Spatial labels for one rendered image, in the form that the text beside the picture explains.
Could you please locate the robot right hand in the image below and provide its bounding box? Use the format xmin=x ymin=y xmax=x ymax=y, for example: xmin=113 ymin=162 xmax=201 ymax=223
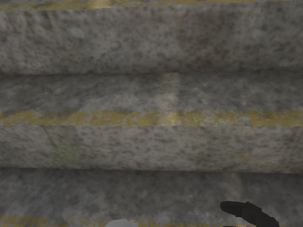
xmin=220 ymin=201 xmax=280 ymax=227

